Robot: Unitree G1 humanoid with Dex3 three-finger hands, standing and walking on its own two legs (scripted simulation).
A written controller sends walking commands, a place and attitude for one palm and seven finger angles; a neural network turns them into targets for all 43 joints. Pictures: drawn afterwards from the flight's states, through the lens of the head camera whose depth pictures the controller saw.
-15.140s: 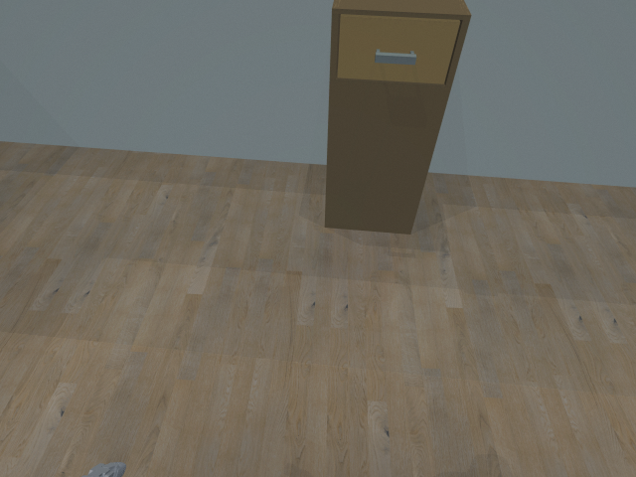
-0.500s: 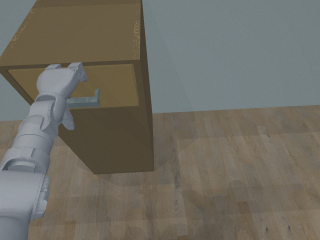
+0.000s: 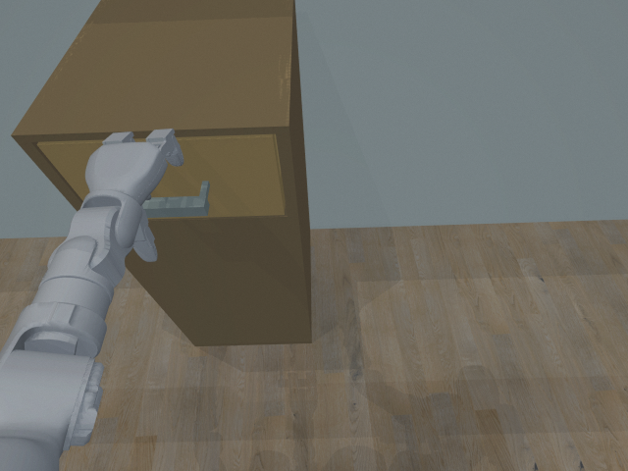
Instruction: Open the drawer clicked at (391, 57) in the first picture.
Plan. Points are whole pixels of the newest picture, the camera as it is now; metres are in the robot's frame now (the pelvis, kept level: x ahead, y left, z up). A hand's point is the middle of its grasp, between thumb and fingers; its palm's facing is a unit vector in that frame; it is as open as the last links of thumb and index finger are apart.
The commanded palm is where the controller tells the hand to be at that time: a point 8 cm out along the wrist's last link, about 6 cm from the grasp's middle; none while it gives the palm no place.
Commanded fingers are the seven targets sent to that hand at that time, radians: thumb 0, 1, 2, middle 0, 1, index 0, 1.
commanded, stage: lower the fingers behind the handle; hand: left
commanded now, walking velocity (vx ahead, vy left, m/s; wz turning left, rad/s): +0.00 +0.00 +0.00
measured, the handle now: (171, 197) +0.50 +0.24 +0.02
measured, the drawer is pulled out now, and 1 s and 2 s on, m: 0.00 0.00 0.00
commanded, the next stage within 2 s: close the thumb around the handle in 1.70 s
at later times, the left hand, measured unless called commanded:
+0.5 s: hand (157, 209) +0.45 +0.24 +0.05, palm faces -0.03 -0.02 -1.00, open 13.8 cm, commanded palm +0.43 +0.24 +0.11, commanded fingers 0.00 -0.50 0.30 -0.30 -1.20 -0.30 -1.20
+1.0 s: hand (164, 225) +0.45 +0.24 +0.02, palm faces -0.05 -0.02 -1.00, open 13.8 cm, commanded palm +0.44 +0.24 +0.07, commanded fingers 0.00 -0.50 0.30 -0.30 -1.20 -0.30 -1.20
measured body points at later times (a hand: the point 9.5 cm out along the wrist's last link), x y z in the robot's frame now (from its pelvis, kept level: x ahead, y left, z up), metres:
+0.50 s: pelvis -0.01 -0.01 -0.01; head +0.07 -0.02 +0.44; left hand +0.45 +0.23 +0.11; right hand +0.05 -0.28 -0.14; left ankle -0.06 +0.09 -0.73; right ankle +0.00 -0.11 -0.73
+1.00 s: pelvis -0.02 +0.00 -0.02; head +0.08 -0.01 +0.42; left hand +0.45 +0.24 +0.07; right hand +0.01 -0.28 -0.15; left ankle -0.06 +0.09 -0.73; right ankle +0.00 -0.11 -0.73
